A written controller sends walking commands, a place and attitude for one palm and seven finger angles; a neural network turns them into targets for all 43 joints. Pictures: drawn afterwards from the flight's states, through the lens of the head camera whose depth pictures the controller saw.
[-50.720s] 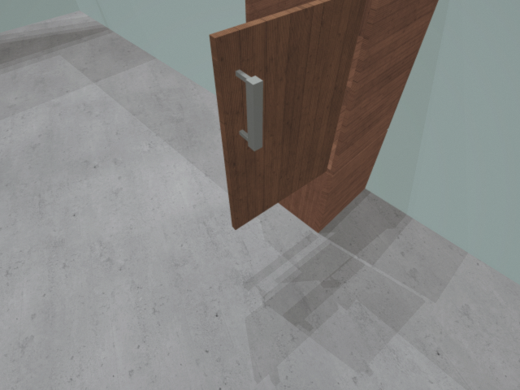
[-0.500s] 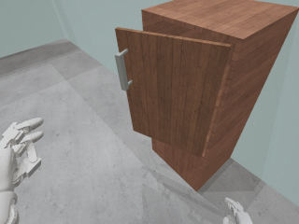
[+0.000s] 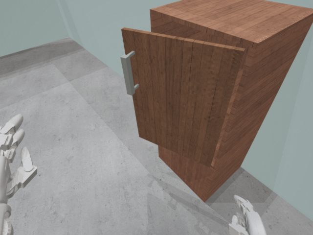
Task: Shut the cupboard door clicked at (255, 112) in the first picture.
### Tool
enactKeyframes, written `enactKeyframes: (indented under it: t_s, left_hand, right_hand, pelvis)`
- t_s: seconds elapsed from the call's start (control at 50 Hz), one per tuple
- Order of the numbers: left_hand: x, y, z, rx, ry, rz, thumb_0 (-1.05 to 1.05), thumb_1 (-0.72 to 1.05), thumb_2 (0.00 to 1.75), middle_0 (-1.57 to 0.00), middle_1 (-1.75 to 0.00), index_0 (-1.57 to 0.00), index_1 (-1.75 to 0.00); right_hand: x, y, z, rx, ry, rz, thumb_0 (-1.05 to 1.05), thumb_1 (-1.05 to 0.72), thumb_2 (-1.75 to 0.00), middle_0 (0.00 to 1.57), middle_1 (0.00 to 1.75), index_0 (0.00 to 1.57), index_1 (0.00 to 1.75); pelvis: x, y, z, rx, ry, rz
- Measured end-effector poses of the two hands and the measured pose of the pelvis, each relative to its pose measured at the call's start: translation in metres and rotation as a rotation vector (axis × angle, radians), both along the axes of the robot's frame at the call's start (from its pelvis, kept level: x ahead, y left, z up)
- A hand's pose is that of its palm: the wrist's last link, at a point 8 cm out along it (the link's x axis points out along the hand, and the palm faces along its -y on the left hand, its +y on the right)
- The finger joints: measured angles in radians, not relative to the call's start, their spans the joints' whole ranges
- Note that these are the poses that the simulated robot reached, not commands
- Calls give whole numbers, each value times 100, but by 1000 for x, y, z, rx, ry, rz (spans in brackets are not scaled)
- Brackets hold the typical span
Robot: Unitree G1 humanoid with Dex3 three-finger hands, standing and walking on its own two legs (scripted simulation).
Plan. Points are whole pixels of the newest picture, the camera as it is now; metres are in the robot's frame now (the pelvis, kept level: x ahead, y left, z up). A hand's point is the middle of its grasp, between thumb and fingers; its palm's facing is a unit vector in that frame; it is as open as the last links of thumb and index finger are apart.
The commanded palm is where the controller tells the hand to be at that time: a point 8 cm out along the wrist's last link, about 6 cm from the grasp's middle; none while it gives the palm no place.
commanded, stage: step back with the hand held close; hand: left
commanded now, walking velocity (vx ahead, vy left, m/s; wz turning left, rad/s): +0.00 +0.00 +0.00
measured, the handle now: (131, 73) +0.65 +0.18 +0.09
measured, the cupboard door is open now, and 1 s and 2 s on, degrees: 21 21 21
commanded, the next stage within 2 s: stop stepping back and stand still in 1.20 s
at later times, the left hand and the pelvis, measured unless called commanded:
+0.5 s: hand (15, 176) +0.17 +0.29 +0.16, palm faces +0.36 -0.78 -0.51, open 7.4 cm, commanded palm +0.11 +0.33 +0.17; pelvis -0.04 +0.03 -0.01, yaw -2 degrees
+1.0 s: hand out of the picture +0.06 +0.31 +0.17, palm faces +0.49 -0.77 -0.42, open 7.4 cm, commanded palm -0.02 +0.34 +0.17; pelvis -0.14 +0.04 -0.02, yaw +3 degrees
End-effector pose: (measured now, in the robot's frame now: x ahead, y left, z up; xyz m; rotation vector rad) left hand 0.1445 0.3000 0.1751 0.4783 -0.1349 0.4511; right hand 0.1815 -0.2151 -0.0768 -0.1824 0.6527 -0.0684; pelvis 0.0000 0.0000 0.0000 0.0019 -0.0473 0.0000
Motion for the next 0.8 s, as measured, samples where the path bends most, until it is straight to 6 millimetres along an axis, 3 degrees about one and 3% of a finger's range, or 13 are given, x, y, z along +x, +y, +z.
enactKeyframes:
  t_s: [0.2,0.38,0.64,0.8]
  left_hand:
    - [11,7,2,68,31,-34,1,89,90,-21,-30,-21,-30]
    - [9,17,3,106,43,-109,1,89,90,-21,-30,-21,-30]
    - [-52,42,-2,119,-52,-69,1,89,90,-21,-30,-21,-30]
    - [-104,38,2,132,-109,-21,1,89,90,-21,-30,-21,-30]
  right_hand:
    - [-12,-12,-13,-29,99,-59,1,-90,-90,20,30,20,30]
    - [-39,-15,-6,-63,107,-151,1,-91,-90,20,30,20,30]
    - [-97,10,-6,-90,92,-105,1,-90,-90,20,30,20,30]
    - [-127,18,-20,-78,118,-30,1,-90,-90,20,30,20,30]
  pelvis:
    - [-1,6,-3,-15,58,-10]
    - [-18,22,-6,-14,72,-33]
    - [-69,36,-13,-41,57,-5]
    - [-101,29,-18,-40,41,39]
